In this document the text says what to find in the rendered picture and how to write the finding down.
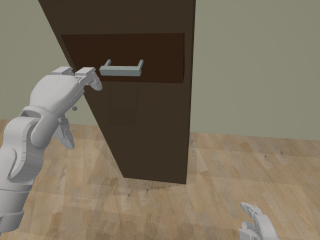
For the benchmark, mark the right robot hand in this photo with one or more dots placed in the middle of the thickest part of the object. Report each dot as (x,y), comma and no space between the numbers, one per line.
(262,227)

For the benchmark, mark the drawer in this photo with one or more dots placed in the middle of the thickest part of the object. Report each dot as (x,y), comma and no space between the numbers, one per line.
(163,55)

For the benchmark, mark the robot left forearm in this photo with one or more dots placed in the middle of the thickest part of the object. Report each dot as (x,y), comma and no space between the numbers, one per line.
(25,139)

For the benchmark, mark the left robot hand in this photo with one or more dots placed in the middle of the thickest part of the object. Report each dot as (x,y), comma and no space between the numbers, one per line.
(58,92)

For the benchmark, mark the handle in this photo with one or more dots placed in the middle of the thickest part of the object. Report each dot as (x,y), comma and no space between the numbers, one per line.
(108,70)

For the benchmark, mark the cabinet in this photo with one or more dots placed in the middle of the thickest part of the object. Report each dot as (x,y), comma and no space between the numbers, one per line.
(146,124)

